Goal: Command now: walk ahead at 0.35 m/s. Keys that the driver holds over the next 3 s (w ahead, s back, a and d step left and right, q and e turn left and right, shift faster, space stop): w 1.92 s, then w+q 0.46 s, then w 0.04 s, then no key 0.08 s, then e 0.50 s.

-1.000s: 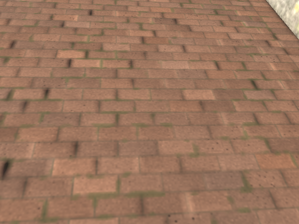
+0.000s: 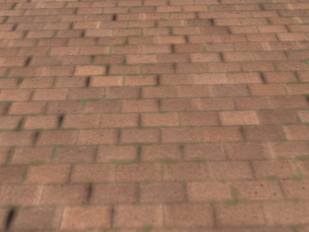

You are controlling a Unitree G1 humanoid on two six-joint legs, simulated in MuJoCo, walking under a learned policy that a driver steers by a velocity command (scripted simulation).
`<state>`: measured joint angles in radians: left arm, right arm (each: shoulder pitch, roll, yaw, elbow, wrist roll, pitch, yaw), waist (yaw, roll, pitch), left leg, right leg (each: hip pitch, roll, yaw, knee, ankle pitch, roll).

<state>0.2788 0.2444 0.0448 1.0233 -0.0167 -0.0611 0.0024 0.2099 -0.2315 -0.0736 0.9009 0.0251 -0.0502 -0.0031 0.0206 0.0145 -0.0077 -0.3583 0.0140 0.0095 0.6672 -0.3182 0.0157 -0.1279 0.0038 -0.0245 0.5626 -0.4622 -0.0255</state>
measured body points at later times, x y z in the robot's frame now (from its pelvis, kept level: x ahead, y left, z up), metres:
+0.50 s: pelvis +0.21 +0.06 +0.01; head +0.23 +0.06 +0.46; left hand +0.27 +0.33 -0.13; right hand +0.31 -0.21 -0.11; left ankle +0.27 +0.13 -0.72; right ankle +0.15 -0.10 -0.63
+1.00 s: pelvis +0.47 -0.02 +0.01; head +0.51 -0.03 +0.45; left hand +0.62 +0.24 -0.10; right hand +0.49 -0.30 -0.14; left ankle +0.32 +0.12 -0.64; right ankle +0.55 -0.11 -0.72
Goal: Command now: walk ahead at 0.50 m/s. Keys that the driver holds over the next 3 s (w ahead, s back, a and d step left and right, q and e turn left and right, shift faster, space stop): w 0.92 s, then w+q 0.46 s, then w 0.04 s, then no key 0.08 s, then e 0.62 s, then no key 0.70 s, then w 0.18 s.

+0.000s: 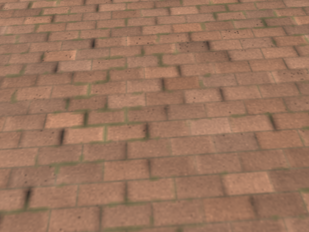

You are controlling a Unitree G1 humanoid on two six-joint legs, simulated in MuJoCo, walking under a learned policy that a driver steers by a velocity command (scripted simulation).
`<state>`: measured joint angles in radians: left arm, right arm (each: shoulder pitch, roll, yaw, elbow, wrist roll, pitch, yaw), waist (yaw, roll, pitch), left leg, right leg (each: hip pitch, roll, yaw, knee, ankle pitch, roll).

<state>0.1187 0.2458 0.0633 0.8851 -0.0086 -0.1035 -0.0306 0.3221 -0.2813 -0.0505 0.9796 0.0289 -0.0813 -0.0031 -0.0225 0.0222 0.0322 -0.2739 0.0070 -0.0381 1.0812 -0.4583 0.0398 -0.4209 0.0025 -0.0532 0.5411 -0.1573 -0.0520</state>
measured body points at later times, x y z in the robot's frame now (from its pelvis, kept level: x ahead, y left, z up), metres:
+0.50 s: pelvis +0.29 +0.04 -0.01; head +0.32 +0.05 +0.44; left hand +0.24 +0.31 -0.15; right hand +0.50 -0.20 -0.10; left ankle +0.40 +0.13 -0.73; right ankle +0.09 -0.09 -0.70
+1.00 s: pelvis +0.57 +0.02 +0.00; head +0.60 +0.01 +0.45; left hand +0.78 +0.25 -0.10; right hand +0.53 -0.26 -0.14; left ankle +0.40 +0.14 -0.73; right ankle +0.72 -0.10 -0.73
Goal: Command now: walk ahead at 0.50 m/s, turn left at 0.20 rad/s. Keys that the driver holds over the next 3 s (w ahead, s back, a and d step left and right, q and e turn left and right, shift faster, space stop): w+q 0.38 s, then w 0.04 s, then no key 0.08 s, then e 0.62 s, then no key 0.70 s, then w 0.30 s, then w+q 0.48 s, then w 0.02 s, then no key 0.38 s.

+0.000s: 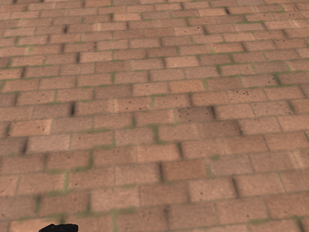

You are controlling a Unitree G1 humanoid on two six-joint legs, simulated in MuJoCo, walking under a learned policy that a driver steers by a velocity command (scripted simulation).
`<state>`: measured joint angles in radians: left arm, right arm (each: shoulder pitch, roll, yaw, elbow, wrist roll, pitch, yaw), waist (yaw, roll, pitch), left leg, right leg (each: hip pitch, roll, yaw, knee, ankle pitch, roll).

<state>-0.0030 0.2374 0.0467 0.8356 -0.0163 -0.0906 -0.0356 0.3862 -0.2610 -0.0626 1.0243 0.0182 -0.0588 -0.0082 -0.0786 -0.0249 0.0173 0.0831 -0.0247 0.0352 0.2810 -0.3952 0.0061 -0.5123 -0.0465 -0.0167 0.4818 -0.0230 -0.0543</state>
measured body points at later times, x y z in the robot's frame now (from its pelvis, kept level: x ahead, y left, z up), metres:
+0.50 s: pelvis +0.26 +0.01 +0.00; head +0.29 +0.03 +0.45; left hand +0.20 +0.28 -0.14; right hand +0.50 -0.18 -0.10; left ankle +0.40 +0.17 -0.70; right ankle +0.15 -0.12 -0.73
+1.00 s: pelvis +0.40 +0.06 +0.01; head +0.43 +0.05 +0.46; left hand +0.49 +0.34 -0.11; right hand +0.55 -0.20 -0.11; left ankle +0.40 +0.16 -0.73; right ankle +0.45 -0.07 -0.70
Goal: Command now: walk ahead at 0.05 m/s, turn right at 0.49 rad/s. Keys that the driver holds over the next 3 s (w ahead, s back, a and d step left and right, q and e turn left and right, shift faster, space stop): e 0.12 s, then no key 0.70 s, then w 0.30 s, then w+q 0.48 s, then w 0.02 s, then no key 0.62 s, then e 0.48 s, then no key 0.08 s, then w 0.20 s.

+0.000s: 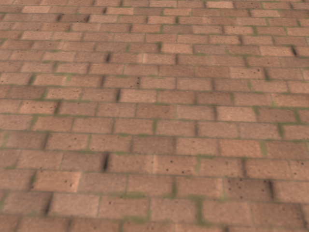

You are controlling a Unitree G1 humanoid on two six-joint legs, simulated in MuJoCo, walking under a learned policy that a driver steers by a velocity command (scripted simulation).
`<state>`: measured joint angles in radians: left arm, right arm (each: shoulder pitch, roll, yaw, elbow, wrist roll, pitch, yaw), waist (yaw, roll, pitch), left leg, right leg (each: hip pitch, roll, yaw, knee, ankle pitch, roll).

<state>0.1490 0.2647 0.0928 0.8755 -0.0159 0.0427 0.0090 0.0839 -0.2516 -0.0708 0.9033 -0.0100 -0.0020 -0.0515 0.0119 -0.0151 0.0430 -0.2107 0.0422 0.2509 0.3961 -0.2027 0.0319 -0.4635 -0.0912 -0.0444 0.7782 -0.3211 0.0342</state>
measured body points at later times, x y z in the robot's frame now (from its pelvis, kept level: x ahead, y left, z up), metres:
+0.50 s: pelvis +0.04 -0.03 +0.00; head +0.07 -0.03 +0.44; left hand +0.24 +0.20 -0.12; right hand +0.11 -0.32 -0.13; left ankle +0.07 +0.11 -0.74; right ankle +0.03 -0.12 -0.74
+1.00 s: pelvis +0.08 -0.01 -0.01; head +0.07 -0.02 +0.44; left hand +0.19 +0.24 -0.14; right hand +0.09 -0.29 -0.15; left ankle +0.07 +0.12 -0.74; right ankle +0.03 -0.12 -0.74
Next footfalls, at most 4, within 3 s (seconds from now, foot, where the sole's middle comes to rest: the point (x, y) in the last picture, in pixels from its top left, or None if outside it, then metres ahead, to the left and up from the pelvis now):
0.06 right None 0.07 -0.13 -0.78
0.50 left None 0.11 0.11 -0.78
1.50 left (153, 231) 0.47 0.05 -0.78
1.98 right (190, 181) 0.69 -0.12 -0.78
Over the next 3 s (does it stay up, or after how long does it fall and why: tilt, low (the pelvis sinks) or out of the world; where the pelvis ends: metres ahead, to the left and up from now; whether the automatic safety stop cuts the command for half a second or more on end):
stays up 0.63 0.02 0.00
